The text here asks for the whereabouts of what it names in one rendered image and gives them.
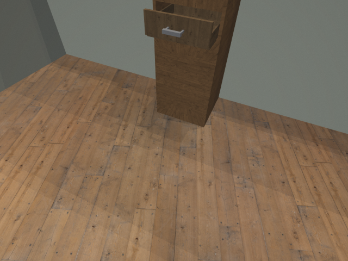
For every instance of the cabinet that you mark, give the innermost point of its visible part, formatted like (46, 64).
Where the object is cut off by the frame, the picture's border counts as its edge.
(188, 78)

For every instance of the handle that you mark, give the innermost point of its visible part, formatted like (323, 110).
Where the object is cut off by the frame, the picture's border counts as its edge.
(167, 31)

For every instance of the drawer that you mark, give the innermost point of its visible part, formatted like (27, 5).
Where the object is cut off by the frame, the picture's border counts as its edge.
(201, 27)

